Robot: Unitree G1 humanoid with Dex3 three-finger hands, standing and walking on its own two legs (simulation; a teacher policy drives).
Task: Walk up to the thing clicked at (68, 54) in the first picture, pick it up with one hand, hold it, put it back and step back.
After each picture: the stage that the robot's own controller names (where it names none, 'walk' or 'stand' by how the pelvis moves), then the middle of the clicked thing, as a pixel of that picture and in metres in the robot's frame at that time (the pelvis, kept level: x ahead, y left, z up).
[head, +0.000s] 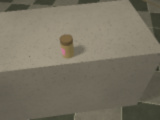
stand; (67, 46) +0.64 +0.10 -0.08
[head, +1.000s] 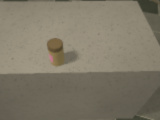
walk; (56, 52) +0.53 +0.15 -0.04
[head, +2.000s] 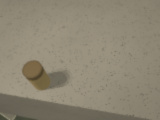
walk; (37, 76) +0.35 +0.23 -0.03
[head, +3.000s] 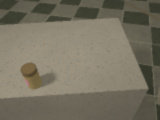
stand; (31, 76) +0.47 +0.25 -0.07
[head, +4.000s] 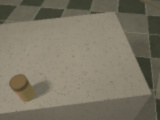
stand; (23, 88) +0.39 +0.26 -0.07
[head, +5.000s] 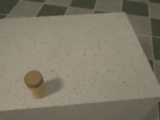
stand; (36, 85) +0.38 +0.21 -0.07
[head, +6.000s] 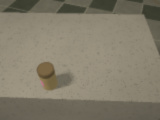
stand; (47, 76) +0.42 +0.17 -0.06
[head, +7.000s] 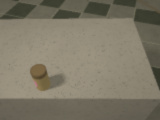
stand; (41, 77) +0.44 +0.21 -0.08
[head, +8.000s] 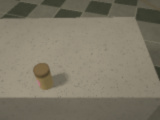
stand; (43, 76) +0.45 +0.19 -0.08
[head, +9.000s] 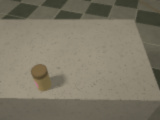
stand; (41, 78) +0.44 +0.21 -0.08
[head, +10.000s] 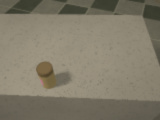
rise first; (46, 75) +0.44 +0.19 -0.08
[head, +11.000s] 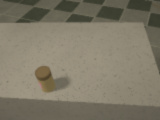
rise first; (45, 79) +0.44 +0.22 -0.07
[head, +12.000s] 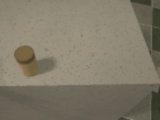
go down; (27, 62) +0.46 +0.19 -0.03
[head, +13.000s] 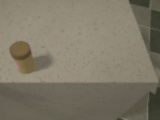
go down; (23, 58) +0.46 +0.20 -0.01
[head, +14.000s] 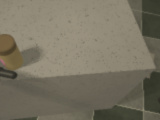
close in; (8, 53) +0.46 +0.21 +0.01
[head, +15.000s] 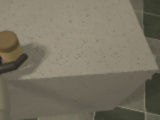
close; (11, 50) +0.46 +0.20 +0.03
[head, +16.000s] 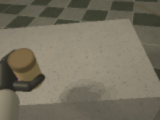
lift; (27, 70) +0.33 +0.17 +0.17
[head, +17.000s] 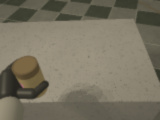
hold; (31, 78) +0.31 +0.17 +0.13
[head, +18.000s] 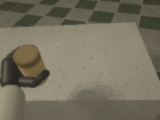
hold; (32, 66) +0.33 +0.17 +0.17
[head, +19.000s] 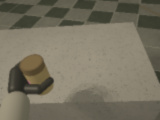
hold; (38, 75) +0.33 +0.16 +0.13
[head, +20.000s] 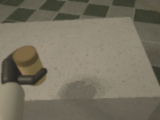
crouch; (31, 66) +0.36 +0.18 +0.13
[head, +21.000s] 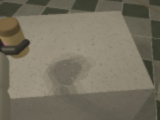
lower; (13, 38) +0.46 +0.20 +0.16
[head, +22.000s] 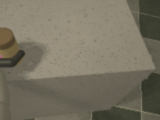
lower; (7, 48) +0.46 +0.20 +0.04
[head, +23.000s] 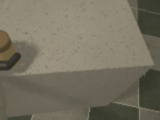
lower; (3, 50) +0.45 +0.21 +0.03
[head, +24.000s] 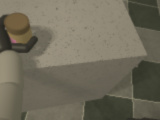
lower; (20, 34) +0.51 +0.12 +0.04
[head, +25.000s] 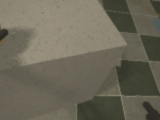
lower; out of the picture +0.52 +0.22 +0.10
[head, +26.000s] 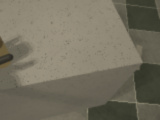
open; out of the picture +0.47 +0.24 +0.02
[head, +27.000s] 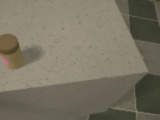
sink last; (11, 52) +0.46 +0.23 +0.00
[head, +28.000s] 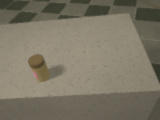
sink last; (39, 68) +0.48 +0.24 -0.02
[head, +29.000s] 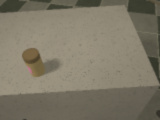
stand; (34, 63) +0.48 +0.24 -0.02
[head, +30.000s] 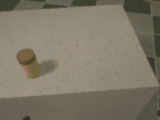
stand; (29, 64) +0.46 +0.24 +0.00
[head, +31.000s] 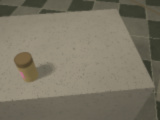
stand; (27, 67) +0.46 +0.24 +0.00
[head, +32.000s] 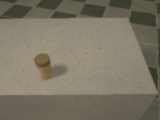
stand; (44, 67) +0.49 +0.21 -0.07
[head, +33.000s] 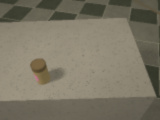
stand; (40, 71) +0.48 +0.22 -0.08
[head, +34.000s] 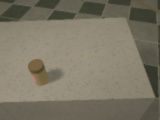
stand; (38, 72) +0.47 +0.23 -0.08
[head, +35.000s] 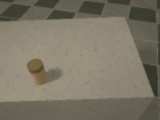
walk; (38, 72) +0.47 +0.23 -0.08
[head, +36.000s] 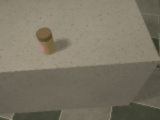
walk; (46, 41) +0.57 +0.21 -0.06
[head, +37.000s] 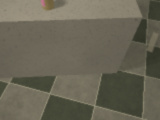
walk; out of the picture +0.84 +0.21 -0.05
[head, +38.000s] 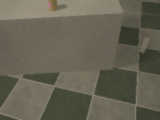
stand; (52, 1) +1.11 +0.25 -0.06
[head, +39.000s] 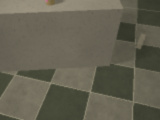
stand; out of the picture +1.10 +0.24 -0.05
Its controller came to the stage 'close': yes
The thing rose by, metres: 0.22
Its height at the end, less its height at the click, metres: +0.00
